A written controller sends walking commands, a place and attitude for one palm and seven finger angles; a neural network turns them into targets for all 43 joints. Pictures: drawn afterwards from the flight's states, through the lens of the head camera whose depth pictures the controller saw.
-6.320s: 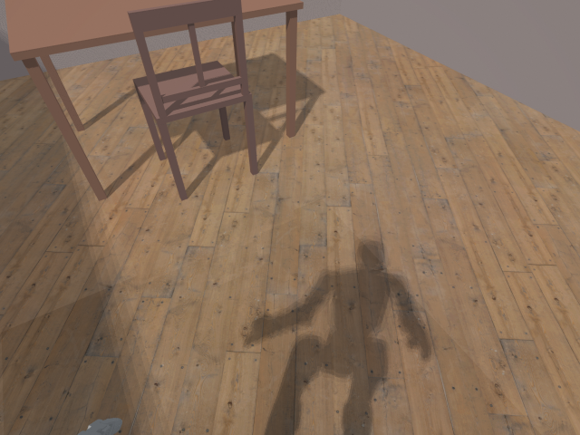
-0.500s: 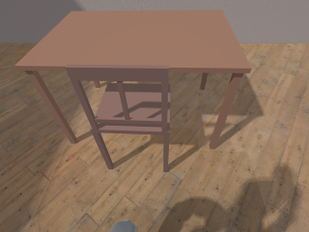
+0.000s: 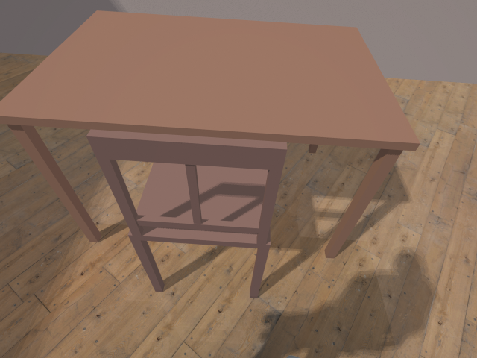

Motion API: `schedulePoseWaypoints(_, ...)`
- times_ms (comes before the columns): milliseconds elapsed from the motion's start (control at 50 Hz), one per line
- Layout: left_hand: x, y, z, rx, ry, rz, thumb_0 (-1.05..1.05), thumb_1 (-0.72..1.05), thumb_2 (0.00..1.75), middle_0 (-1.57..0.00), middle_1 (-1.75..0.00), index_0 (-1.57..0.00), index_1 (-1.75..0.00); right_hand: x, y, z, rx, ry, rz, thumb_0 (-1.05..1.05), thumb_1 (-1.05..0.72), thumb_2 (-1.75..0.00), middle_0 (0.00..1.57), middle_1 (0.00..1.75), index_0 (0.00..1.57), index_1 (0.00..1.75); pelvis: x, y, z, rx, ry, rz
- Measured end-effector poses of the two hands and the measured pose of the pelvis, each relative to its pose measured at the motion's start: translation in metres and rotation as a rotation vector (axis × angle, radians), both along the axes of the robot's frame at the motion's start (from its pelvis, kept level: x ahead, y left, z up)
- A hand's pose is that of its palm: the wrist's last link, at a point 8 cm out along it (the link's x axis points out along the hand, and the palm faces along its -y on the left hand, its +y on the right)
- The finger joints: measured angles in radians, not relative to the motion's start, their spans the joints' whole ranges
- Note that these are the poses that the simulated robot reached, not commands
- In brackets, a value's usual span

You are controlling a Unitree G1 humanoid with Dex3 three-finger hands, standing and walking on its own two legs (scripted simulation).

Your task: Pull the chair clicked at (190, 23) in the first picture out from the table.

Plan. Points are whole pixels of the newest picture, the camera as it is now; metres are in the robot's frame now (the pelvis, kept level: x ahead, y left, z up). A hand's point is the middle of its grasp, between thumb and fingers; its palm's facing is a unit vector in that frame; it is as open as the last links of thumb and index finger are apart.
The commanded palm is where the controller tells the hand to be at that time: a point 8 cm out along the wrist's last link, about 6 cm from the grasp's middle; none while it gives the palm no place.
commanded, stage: come to a stop and stand still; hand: left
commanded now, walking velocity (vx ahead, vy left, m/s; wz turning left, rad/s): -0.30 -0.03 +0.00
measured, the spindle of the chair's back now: (194, 195) +0.50 +0.15 -0.10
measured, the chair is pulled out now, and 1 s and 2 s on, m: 0.00 0.00 0.00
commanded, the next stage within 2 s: look again from close up in 1.88 s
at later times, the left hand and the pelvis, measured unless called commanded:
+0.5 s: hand out of the picture +0.09 +0.21 -0.20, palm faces +0.06 -0.98 -0.20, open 7.3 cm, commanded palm none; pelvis +0.02 +0.03 -0.02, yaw +0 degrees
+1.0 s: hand out of the picture -0.02 +0.18 -0.18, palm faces +0.01 -0.98 -0.19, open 7.3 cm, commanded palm none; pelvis -0.02 +0.01 +0.00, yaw -1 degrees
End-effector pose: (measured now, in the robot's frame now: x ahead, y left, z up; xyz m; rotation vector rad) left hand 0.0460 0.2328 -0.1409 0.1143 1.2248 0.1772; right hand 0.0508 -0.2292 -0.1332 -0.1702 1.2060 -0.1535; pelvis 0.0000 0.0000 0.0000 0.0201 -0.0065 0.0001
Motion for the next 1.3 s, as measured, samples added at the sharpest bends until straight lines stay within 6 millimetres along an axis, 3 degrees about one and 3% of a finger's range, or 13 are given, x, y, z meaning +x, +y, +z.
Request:
schedulePoseWaypoints(60,0.044,-0.006,0.006,0.019,-0.057,-0.037,0.0,0.92,0.9,-0.19,-0.3,-0.2,-0.3,-0.004,-0.003,-0.011,0.023,0.062,-0.023,-0.01,-0.93,-0.9,0.2,0.3,0.2,0.3,0.019,-0.006,-0.003,0.003,-0.005,0.0)
schedulePoseWaypoints(120,0.075,-0.016,0.003,0.041,-0.088,-0.065,0.0,0.92,0.9,-0.19,-0.3,-0.2,-0.3,-0.007,-0.007,-0.027,0.051,0.126,-0.048,-0.01,-0.92,-0.9,0.2,0.3,0.2,0.3,0.038,-0.015,-0.012,0.01,-0.01,-0.004)
schedulePoseWaypoints(180,0.086,-0.028,0.003,0.039,-0.067,-0.09,0.0,0.92,0.9,-0.19,-0.3,-0.2,-0.3,-0.008,-0.007,-0.034,0.07,0.174,-0.087,0.0,-0.92,-0.9,0.2,0.3,0.2,0.3,0.049,-0.018,-0.013,-0.017,-0.008,0.006)
schedulePoseWaypoints(280,0.084,-0.03,0.001,0.032,-0.033,-0.058,0.0,0.92,0.9,-0.2,-0.3,-0.2,-0.3,-0.005,-0.003,-0.028,0.063,0.218,-0.092,0.0,-0.92,-0.9,0.2,0.3,0.2,0.3,0.048,-0.015,-0.008,-0.012,-0.012,0.017)
schedulePoseWaypoints(420,0.057,0.007,-0.012,0.027,0.01,-0.025,0.0,0.92,0.9,-0.2,-0.3,-0.21,-0.3,0.0,0.011,-0.021,0.014,0.171,-0.07,0.0,-0.91,-0.9,0.2,0.3,0.2,0.3,0.03,0.01,-0.013,-0.028,-0.025,0.02)
schedulePoseWaypoints(520,0.028,0.035,-0.023,0.009,0.064,-0.004,0.0,0.92,0.9,-0.2,-0.3,-0.2,-0.3,-0.013,0.034,-0.012,-0.011,0.126,-0.065,0.0,-0.91,-0.9,0.2,0.3,0.19,0.3,0.019,0.031,-0.013,-0.029,-0.041,-0.003)
schedulePoseWaypoints(620,-0.01,0.047,-0.015,-0.009,0.126,0.021,0.01,0.92,0.9,-0.19,-0.3,-0.2,-0.3,-0.027,0.051,0.001,-0.025,0.15,-0.048,0.01,-0.93,-0.9,0.2,0.3,0.2,0.3,0.013,0.042,0.0,-0.041,-0.02,-0.001)
schedulePoseWaypoints(720,-0.051,0.05,-0.013,-0.014,0.232,0.018,0.01,0.91,0.9,-0.19,-0.3,-0.2,-0.3,-0.039,0.052,0.007,-0.035,0.146,-0.076,0.01,-0.94,-0.9,0.2,0.3,0.2,0.3,0.007,0.045,0.004,-0.039,0.002,-0.018)
schedulePoseWaypoints(800,-0.072,0.046,-0.01,-0.015,0.294,0.0,0.01,0.91,0.9,-0.19,-0.3,-0.2,-0.3,-0.054,0.048,0.008,-0.031,0.153,-0.104,0.01,-0.93,-0.9,0.2,0.3,0.2,0.3,-0.001,0.041,0.006,-0.04,0.009,-0.027)
schedulePoseWaypoints(880,-0.077,0.033,-0.007,-0.014,0.295,-0.018,0.01,0.91,0.9,-0.19,-0.3,-0.2,-0.3,-0.075,0.041,0.004,-0.009,0.183,-0.124,0.0,-0.92,-0.9,0.2,0.3,0.2,0.3,-0.009,0.032,0.006,-0.038,0.007,-0.027)
schedulePoseWaypoints(1060,-0.081,-0.021,0.0,0.001,0.194,0.0,0.01,0.91,0.9,-0.19,-0.3,-0.2,-0.3,-0.113,0.017,-0.023,0.088,0.278,-0.124,0.0,-0.91,-0.9,0.2,0.3,0.2,0.3,-0.018,-0.002,0.0,0.0,-0.016,-0.011)
schedulePoseWaypoints(1180,-0.089,-0.05,0.009,-0.026,0.221,0.01,0.01,0.91,0.9,-0.2,-0.3,-0.2,-0.3,-0.103,0.008,-0.02,0.115,0.271,-0.115,0.0,-0.91,-0.9,0.2,0.3,0.2,0.3,-0.007,-0.012,0.006,0.009,0.013,-0.035)
schedulePoseWaypoints(1300,-0.085,-0.054,0.006,-0.042,0.251,0.035,0.01,0.91,0.9,-0.2,-0.3,-0.21,-0.3,-0.077,0.006,-0.02,0.087,0.28,-0.073,0.0,-0.91,-0.9,0.2,0.3,0.19,0.3,0.001,-0.009,0.004,0.003,0.028,-0.02)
